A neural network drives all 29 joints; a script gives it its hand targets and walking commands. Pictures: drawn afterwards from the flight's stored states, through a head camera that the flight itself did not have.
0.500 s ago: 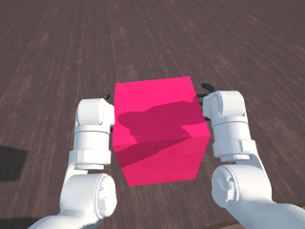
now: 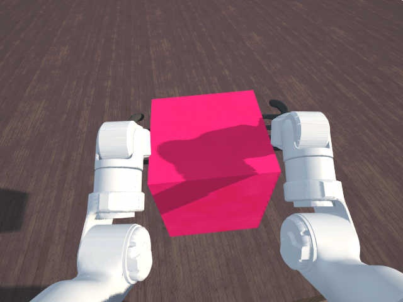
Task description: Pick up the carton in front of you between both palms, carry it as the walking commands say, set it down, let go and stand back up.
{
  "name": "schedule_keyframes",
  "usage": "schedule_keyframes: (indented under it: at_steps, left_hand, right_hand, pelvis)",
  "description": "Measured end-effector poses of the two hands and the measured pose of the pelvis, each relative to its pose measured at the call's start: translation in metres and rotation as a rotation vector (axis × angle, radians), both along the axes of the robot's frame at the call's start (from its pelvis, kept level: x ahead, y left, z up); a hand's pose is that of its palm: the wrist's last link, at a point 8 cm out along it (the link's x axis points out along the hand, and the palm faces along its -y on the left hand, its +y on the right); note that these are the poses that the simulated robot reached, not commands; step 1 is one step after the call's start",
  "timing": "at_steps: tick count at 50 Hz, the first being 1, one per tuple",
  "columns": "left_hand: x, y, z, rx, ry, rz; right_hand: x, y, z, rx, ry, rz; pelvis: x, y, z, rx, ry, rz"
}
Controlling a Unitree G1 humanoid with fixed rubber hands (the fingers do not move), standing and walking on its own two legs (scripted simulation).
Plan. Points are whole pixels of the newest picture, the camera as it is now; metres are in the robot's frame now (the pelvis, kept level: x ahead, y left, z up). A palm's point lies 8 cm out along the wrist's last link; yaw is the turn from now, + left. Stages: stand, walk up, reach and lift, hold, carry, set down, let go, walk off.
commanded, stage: carry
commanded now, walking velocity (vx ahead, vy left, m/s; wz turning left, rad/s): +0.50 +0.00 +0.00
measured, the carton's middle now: (208, 168) +0.38 +0.00 +0.06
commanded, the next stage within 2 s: none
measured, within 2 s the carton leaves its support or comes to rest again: neither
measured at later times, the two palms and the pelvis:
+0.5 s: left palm (167, 72) +0.57 +0.09 +0.18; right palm (289, 63) +0.56 -0.19 +0.21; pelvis +0.17 -0.05 +0.01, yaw +2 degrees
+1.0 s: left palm out of the picture +0.90 +0.08 +0.39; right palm out of the picture +0.92 -0.20 +0.39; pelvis +0.52 -0.08 +0.16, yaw +2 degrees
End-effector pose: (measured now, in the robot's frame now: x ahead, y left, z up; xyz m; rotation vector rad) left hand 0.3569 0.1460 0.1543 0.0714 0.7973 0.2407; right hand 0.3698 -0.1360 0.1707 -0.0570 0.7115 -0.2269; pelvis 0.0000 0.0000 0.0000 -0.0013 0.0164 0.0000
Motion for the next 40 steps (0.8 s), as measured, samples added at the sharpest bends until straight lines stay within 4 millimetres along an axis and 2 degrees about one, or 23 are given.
schedule_keyframes:
  at_steps: [5, 11, 15, 20, 23, 27, 30, 32, 34, 36, 40]
  left_hand:
    - [0.020, 0.001, 0.025, 0.003, -0.036, 0.000]
    - [0.056, 0.006, 0.033, 0.012, -0.001, 0.000]
    - [0.089, -0.002, 0.035, 0.016, 0.032, -0.027]
    - [0.147, -0.031, 0.038, -0.031, 0.023, -0.059]
    - [0.185, -0.047, 0.034, -0.047, 0.026, -0.066]
    - [0.233, -0.056, 0.028, -0.045, 0.031, -0.007]
    - [0.253, -0.055, 0.032, -0.021, 0.036, 0.083]
    - [0.265, -0.052, 0.040, -0.012, 0.067, 0.136]
    - [0.280, -0.049, 0.055, -0.023, 0.087, 0.193]
    - [0.302, -0.047, 0.079, -0.021, 0.079, 0.232]
    - [0.362, -0.046, 0.141, -0.011, -0.022, 0.267]
  right_hand:
    - [0.023, 0.001, 0.027, -0.019, -0.036, 0.026]
    - [0.059, 0.006, 0.033, -0.037, -0.001, 0.048]
    - [0.076, -0.003, 0.025, -0.025, 0.033, 0.007]
    - [0.113, -0.030, 0.029, -0.038, 0.022, -0.062]
    - [0.155, -0.047, 0.034, -0.018, 0.024, -0.094]
    - [0.231, -0.055, 0.037, 0.009, 0.032, -0.044]
    - [0.283, -0.051, 0.040, 0.051, 0.042, 0.035]
    - [0.309, -0.046, 0.043, 0.070, 0.076, 0.079]
    - [0.331, -0.042, 0.052, 0.078, 0.099, 0.108]
    - [0.355, -0.040, 0.068, 0.097, 0.094, 0.124]
    - [0.414, -0.039, 0.119, 0.144, -0.003, 0.136]
  pelvis:
    - [0.021, -0.001, 0.000, -0.003, 0.010, -0.003]
    - [0.056, 0.002, -0.003, 0.009, 0.022, -0.010]
    - [0.079, 0.001, 0.003, 0.001, 0.029, 0.002]
    - [0.113, -0.019, 0.005, 0.009, 0.037, 0.027]
    - [0.147, -0.033, 0.009, -0.015, 0.038, 0.044]
    - [0.201, -0.061, 0.015, -0.060, 0.035, 0.018]
    - [0.231, -0.080, 0.037, -0.038, 0.023, 0.034]
    - [0.252, -0.086, 0.060, -0.041, 0.025, 0.037]
    - [0.275, -0.092, 0.084, -0.044, 0.024, 0.043]
    - [0.298, -0.097, 0.108, -0.032, 0.024, 0.046]
    - [0.348, -0.101, 0.144, 0.004, 0.045, 0.064]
